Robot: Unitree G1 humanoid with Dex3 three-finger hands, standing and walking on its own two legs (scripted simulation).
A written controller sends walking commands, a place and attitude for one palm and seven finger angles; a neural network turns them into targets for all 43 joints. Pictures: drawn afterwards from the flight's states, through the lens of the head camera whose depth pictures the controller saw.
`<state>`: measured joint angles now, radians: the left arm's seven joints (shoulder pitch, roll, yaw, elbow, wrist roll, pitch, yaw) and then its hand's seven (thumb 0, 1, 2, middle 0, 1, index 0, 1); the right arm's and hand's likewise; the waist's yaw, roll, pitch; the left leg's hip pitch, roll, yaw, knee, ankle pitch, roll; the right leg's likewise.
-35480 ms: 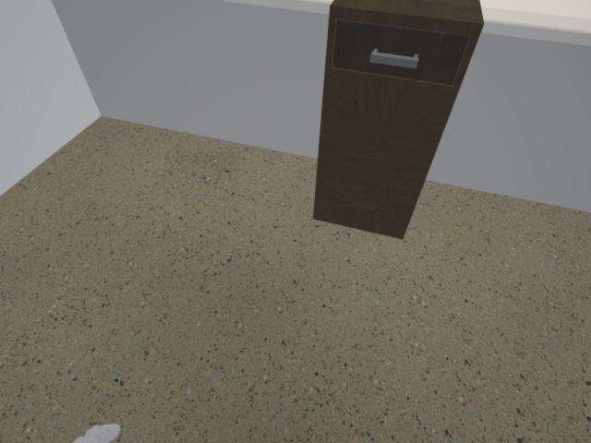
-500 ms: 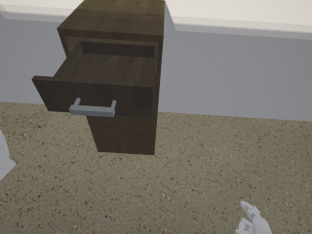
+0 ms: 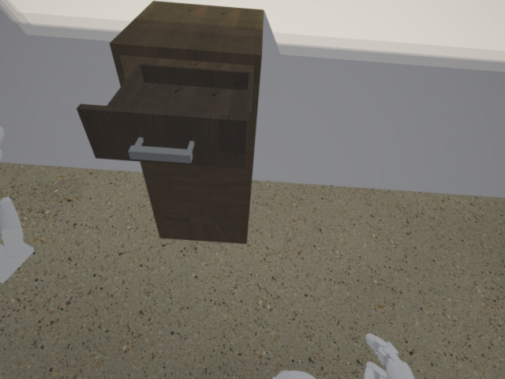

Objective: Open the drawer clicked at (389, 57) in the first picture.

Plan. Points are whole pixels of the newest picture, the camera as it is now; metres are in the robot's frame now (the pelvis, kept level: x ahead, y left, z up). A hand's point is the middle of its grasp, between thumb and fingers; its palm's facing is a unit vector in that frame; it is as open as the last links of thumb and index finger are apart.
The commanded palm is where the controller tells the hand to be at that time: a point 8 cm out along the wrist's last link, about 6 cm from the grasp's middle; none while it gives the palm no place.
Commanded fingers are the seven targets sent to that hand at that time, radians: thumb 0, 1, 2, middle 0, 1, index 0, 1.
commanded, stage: stop stepping back and stand still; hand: left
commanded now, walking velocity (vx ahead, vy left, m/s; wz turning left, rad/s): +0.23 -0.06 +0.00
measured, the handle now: (163, 148) +0.59 +0.22 +0.04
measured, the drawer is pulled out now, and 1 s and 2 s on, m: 0.29 0.29 0.29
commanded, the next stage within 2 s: let the arm hang, fingers relaxed in 0.30 s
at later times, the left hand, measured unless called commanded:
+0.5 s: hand (90, 279) +0.23 +0.23 +0.09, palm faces +0.25 -0.87 -0.43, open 7.4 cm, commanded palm none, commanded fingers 0.00 0.90 0.90 -0.20 -0.30 -0.20 -0.30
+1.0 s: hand out of the picture -0.03 +0.17 -0.16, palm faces +0.09 -0.97 -0.23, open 7.2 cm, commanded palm none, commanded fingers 0.00 0.90 0.90 -0.20 -0.30 -0.20 -0.30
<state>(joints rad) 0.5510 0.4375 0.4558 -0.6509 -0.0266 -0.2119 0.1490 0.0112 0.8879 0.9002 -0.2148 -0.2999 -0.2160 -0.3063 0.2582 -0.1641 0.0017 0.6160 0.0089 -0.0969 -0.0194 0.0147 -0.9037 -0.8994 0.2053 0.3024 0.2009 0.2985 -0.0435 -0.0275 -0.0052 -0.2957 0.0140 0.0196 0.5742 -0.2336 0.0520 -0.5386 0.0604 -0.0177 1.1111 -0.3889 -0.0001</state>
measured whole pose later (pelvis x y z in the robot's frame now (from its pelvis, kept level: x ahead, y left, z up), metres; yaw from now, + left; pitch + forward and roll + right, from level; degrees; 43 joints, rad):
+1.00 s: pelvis +0.00 -0.02 +0.01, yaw +2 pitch -1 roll -1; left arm 0.35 0.20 0.03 1.04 0.01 0.03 0.02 -0.01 0.93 0.90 -0.20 -0.30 -0.20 -0.30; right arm 0.30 -0.15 -0.01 1.03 -0.01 0.01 -0.03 0.01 -0.91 -0.90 0.20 0.30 0.20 0.30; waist 0.01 0.00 0.06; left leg -0.22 -0.02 0.02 0.47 -0.23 0.04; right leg -0.21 0.04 -0.02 0.43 -0.21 -0.04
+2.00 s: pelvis +0.01 -0.03 +0.01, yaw +0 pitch -1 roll +0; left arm 0.30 0.10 0.01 1.15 0.01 -0.01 0.04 0.00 0.91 0.90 -0.20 -0.30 -0.20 -0.30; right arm 0.30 -0.10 -0.01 1.13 -0.01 0.00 -0.04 0.00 -0.91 -0.90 0.20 0.30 0.20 0.30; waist -0.01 0.01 0.06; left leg -0.15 -0.02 0.05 0.40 -0.23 0.03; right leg -0.16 0.05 0.01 0.40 -0.21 -0.04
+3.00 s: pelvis +0.03 -0.04 +0.01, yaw +0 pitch -1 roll +0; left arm 0.28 0.12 0.01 1.14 0.00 -0.01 0.04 0.00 0.91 0.90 -0.20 -0.30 -0.20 -0.30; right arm 0.29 -0.11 -0.01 1.14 -0.01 0.00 -0.04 0.00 -0.91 -0.90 0.20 0.30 0.20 0.30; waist -0.01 0.00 0.07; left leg -0.12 0.00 0.05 0.38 -0.24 0.02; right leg -0.13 0.06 0.02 0.37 -0.22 -0.05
